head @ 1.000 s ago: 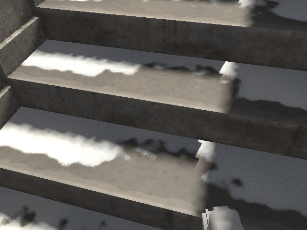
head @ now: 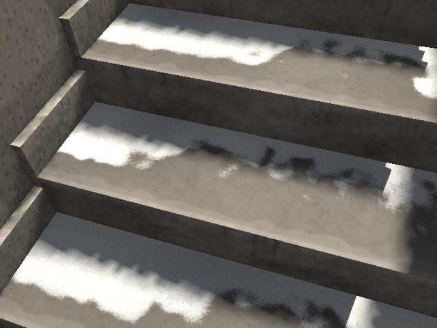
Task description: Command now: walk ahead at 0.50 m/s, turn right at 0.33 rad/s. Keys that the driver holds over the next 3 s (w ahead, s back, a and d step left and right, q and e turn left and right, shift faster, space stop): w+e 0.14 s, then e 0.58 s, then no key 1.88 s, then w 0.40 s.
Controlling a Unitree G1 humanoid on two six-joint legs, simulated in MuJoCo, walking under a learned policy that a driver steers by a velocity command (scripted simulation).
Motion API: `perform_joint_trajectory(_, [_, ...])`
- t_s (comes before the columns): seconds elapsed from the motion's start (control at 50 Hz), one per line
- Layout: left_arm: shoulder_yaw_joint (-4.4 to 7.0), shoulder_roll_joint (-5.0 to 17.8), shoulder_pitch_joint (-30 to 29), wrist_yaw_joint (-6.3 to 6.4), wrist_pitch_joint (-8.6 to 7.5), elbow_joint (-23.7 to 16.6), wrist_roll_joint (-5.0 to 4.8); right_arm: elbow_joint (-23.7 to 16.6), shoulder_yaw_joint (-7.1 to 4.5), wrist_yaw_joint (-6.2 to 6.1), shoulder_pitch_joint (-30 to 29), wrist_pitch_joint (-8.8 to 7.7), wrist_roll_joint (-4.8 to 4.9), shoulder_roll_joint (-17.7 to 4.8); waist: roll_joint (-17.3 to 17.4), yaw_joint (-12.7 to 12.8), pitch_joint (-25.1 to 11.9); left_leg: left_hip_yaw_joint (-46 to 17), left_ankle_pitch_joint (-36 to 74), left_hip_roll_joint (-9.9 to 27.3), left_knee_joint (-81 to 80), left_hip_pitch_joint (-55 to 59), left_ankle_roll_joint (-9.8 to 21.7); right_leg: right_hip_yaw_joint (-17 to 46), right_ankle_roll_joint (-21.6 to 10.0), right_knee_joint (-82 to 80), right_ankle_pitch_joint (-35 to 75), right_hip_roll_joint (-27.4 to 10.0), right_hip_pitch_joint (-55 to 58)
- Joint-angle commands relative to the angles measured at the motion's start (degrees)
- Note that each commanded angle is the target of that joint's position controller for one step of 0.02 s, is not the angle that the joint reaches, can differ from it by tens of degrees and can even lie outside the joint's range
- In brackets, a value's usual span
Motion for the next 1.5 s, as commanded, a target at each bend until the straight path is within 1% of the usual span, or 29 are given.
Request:
perform_joint_trajectory(0.02, [-2.33, -5.1, 5.5, -0.17, 1.05, -0.6, -0.83, -4.0, 2.54, -0.61, -10.7, -3.96, -0.82, 5.1, 5.6, 8.5, -1.3, -10.5, 8.7, 12.0, -27.5, -6.1, 1.2, -4.8, -1.7, 8.2, -6.7, -3.7, 0.1])
perform_joint_trajectory(0.16, [-3.84, -1.9, -13.5, 1.90, 2.35, -7.7, 0.39, 3.7, 3.42, 0.13, 13.5, -3.18, -4.80, 0.8, 5.5, -0.4, -0.1, -9.8, 7.9, 14.8, -28.0, 23.2, 2.1, -6.7, 0.2, 0.3, -4.3, -4.6, -29.4])
perform_joint_trajectory(0.2, [-3.81, -2.2, -18.6, 2.74, 3.66, -9.4, 1.09, 4.1, 3.92, 0.28, 17.1, -3.47, -4.51, 2.2, 8.5, -1.4, -0.5, -9.0, 21.2, 17.0, -30.7, 26.4, 4.6, -10.9, 2.5, -6.6, -4.9, -6.8, -29.1])
perform_joint_trajectory(0.24, [-5.12, -4.8, -26.2, 1.99, 6.07, -11.7, 0.85, 2.5, 3.36, 1.24, 14.3, -3.04, -1.98, -0.7, 8.3, -1.0, -1.3, -6.3, 38.9, 20.4, -35.3, 24.7, 4.9, -18.2, 5.4, -21.5, -17.0, -9.9, -19.4])
perform_joint_trajectory(0.3, [-5.17, -6.3, -20.2, -0.02, 5.93, -10.5, 0.77, -1.6, 1.34, -0.55, 10.9, -5.72, 1.85, -9.7, 12.1, 3.5, -5.5, 0.9, 84.6, 19.4, -29.5, 22.1, 3.6, -24.7, 8.7, -35.1, -20.8, -2.8, 8.6])
perform_joint_trajectory(0.34, [-2.97, -1.4, -11.6, 1.20, 3.97, -9.0, -0.08, -3.9, -0.96, -0.80, 7.1, -6.14, 2.43, -14.8, 13.6, 7.3, -4.3, 0.3, 95.5, 20.8, -19.8, 31.4, 3.2, -24.6, 9.1, -55.1, -25.5, 3.0, 15.3])
perform_joint_trajectory(0.36, [-1.97, 2.1, -4.0, 3.16, 2.71, -6.9, -0.88, -5.7, -1.41, -0.70, 6.6, -6.50, 0.93, -13.8, 10.3, 7.5, -11.4, 0.4, 98.4, 19.2, -11.1, 22.7, 0.4, -18.0, 4.5, -53.9, -7.4, 2.1, 32.1])
perform_joint_trajectory(0.38, [-0.87, 5.2, 4.3, 5.13, 2.76, -5.3, -0.36, -7.3, -0.89, -0.69, 8.1, -6.32, -0.99, -10.0, 3.3, 8.1, -24.5, -3.4, 78.8, 15.1, 2.5, 7.3, -2.8, -1.2, -3.0, -58.9, 4.6, -2.5, 54.8])
perform_joint_trajectory(0.4, [-0.38, 8.2, 15.7, 5.47, 3.76, -3.7, 4.32, -11.7, -1.64, 0.15, -1.7, -4.77, 0.67, -7.8, -9.0, 13.3, -26.6, -7.9, 9.6, 1.7, 23.3, -9.9, -6.0, 22.8, -9.7, -82.8, 1.6, -11.6, 64.7])
perform_joint_trajectory(0.42, [2.14, 12.7, 17.2, 5.15, 3.43, -2.2, 5.41, -10.7, -1.64, 2.03, -0.3, -3.15, 4.11, -6.7, -6.1, 13.9, -22.4, -23.1, 6.9, -1.0, 48.2, -15.9, -4.6, 34.3, -9.0, -90.6, -7.7, -15.9, 57.9])
perform_joint_trajectory(0.48, [-0.20, 2.6, -0.5, 4.91, 0.05, -0.6, 1.28, -11.9, -0.37, -1.60, -2.6, -3.07, 1.50, -1.2, 3.1, 2.6, -6.7, -27.3, 12.6, 1.1, 58.3, -24.1, -0.9, 18.4, -3.6, -85.7, -22.4, -9.5, 33.6])
perform_joint_trajectory(0.52, [-2.56, -4.1, -8.0, 4.72, -0.41, -0.7, 0.85, -13.7, 0.26, -3.42, -3.7, -2.51, 1.47, -1.0, 2.9, -2.3, -7.5, -27.2, 5.2, 2.3, 56.4, -23.7, 0.7, 11.8, -0.7, -90.0, -17.9, -6.4, 28.1])
perform_joint_trajectory(0.62, [0.63, 5.4, -8.7, 4.44, -2.76, -5.4, 2.53, -17.2, -1.04, -4.73, -11.1, -1.08, 2.53, -7.8, 5.6, -1.3, -12.0, -18.8, -0.7, 5.3, 41.5, -19.4, -10.2, 2.8, 1.8, -93.4, 0.4, -6.8, 29.0])
perform_joint_trajectory(0.7, [1.06, 8.1, -15.5, 4.68, -3.84, -12.8, 0.99, -17.9, -2.22, -3.84, -6.2, -0.97, 2.08, -8.5, 3.1, -4.3, -7.9, -13.8, 7.9, 4.9, 27.4, 8.2, -11.1, -3.4, 5.8, -96.5, 1.5, -2.3, 15.8])
perform_joint_trajectory(0.74, [1.27, 6.4, -11.0, 4.62, -3.73, -12.6, -0.59, -20.0, -1.84, -4.09, -8.7, -0.46, 1.67, -6.6, 0.6, -2.0, -5.2, -14.8, 3.5, 4.9, 10.8, 6.3, -11.8, 1.9, 3.4, -92.8, -2.3, -5.6, 27.1])
perform_joint_trajectory(0.78, [1.42, 5.2, -7.1, 3.94, -2.76, -11.6, -1.20, -20.8, -1.75, -4.29, -8.3, -0.48, 3.66, -5.8, -1.2, -0.7, -4.5, -13.8, 8.2, 3.9, -10.2, 4.6, -10.5, 7.3, 0.6, -86.6, -0.2, -9.9, 40.2])
perform_joint_trajectory(0.82, [0.40, -0.1, 6.0, 3.58, -1.39, -9.1, -0.71, -22.4, -2.87, -4.89, -11.0, -1.66, 3.66, -9.4, 4.9, 4.2, -9.9, -19.5, 34.3, 9.4, -15.0, 15.7, -0.4, 5.7, 6.8, -76.6, -8.8, -3.7, 39.5])
perform_joint_trajectory(0.84, [-0.54, -2.4, 10.8, 3.74, -0.91, -10.2, 0.53, -24.9, -3.81, -4.15, -14.7, -2.21, 3.64, -14.5, 19.8, 7.5, -15.0, -38.7, 51.5, 22.5, -15.5, 28.1, 17.7, -4.2, 15.1, -66.5, -32.4, 4.7, 22.5])
perform_joint_trajectory(0.86, [1.62, 5.1, 3.1, 4.09, -0.14, -10.7, 0.88, -25.4, -4.27, -3.55, -12.5, -2.85, 1.48, -12.0, 16.6, 1.1, -14.8, -50.1, 43.5, 27.7, -19.9, 28.0, 21.3, -3.3, 20.3, -47.1, -43.5, 3.8, 14.5])
perform_joint_trajectory(0.9, [2.94, 8.7, 0.2, 6.62, 2.02, -10.7, -0.06, -24.9, -3.85, -3.97, -15.4, -3.01, 1.00, -10.5, 7.8, 1.8, -10.5, -43.1, 26.0, 23.3, -21.4, 17.3, 14.3, 0.8, 21.5, -22.9, -33.1, 4.0, 11.8])
perform_joint_trajectory(0.96, [0.99, 3.4, -3.5, 6.90, 2.27, -9.9, 1.27, -25.8, 3.07, -2.73, -18.2, -0.89, 4.18, 4.3, 2.3, 2.9, -7.2, -27.2, 4.6, 12.7, -21.2, 14.6, 4.8, 0.7, 23.6, -34.1, -25.1, 0.0, 11.8])
perform_joint_trajectory(0.98, [0.73, 2.3, -1.8, 5.92, 1.88, -8.8, 1.21, -26.1, 3.90, -1.81, -17.6, -1.04, 5.79, 5.2, 3.7, 3.5, -6.2, -24.5, -0.1, 10.9, -21.5, 15.6, 1.8, -1.5, 25.8, -43.3, -29.6, -1.9, 13.9])
perform_joint_trajectory(1.02, [0.43, 0.9, -1.8, 3.52, 0.98, -7.0, 0.83, -22.9, 2.39, -1.19, -11.1, -1.93, 8.39, -0.7, 5.0, 1.3, -2.9, -20.9, -10.2, 9.0, -22.2, 19.1, -2.9, -10.2, 29.0, -73.5, -36.0, -5.1, 18.9])
perform_joint_trajectory(1.08, [0.00, 1.9, -2.9, -0.09, 0.30, -5.9, 0.05, -18.0, -0.58, 2.05, -8.4, -1.91, 5.00, -7.7, 9.2, 1.3, -0.8, -23.3, -16.9, 10.6, -22.0, 5.6, -2.9, -14.0, 25.0, -80.4, -19.3, -4.6, 41.3])
perform_joint_trajectory(1.12, [-0.25, 3.0, -5.6, 1.77, -1.01, -8.8, -0.48, -18.4, 1.68, 3.26, -11.9, -2.87, 6.00, -0.6, 8.7, 3.1, -2.8, -27.0, -10.7, 14.7, -20.6, 9.6, -3.1, -9.6, 19.6, -87.2, -12.8, -8.3, 40.5])
perform_joint_trajectory(1.14, [-0.50, 4.3, -9.5, 2.25, -1.69, -11.1, -0.96, -17.9, 1.64, 1.86, -8.3, -3.88, 4.80, 0.0, 7.1, -0.9, -3.3, -23.4, -1.5, 12.8, -18.8, 12.5, -2.5, -9.7, 14.5, -85.9, -14.2, -7.4, 38.2])
perform_joint_trajectory(1.18, [0.01, 4.8, -12.7, 4.01, -2.02, -12.1, -1.35, -20.3, -0.52, -1.08, -11.1, -4.72, 2.82, -5.3, 5.5, -0.8, -5.3, -16.8, 11.1, 10.0, -14.1, 20.3, -0.1, -9.4, 10.4, -86.3, -14.5, -7.1, 30.9])
perform_joint_trajectory(1.28, [0.19, 2.8, -3.6, 3.57, -0.54, -8.8, -0.48, -20.5, -0.99, -0.76, -8.8, -3.65, 4.35, -1.5, 4.7, 1.6, -3.5, -16.3, 10.0, 9.2, -16.0, 16.0, 0.0, -10.7, 13.2, -87.2, -17.9, -6.1, 36.6])
perform_joint_trajectory(1.5, [0.22, 3.0, -8.0, 2.61, -0.56, -10.4, -0.77, -21.8, -2.08, -1.05, -8.2, -3.26, 4.19, -2.9, 1.7, 0.7, -4.0, -11.7, 8.2, 6.0, -13.9, 13.5, -3.8, -9.1, 11.7, -89.5, -15.2, -6.6, 40.7])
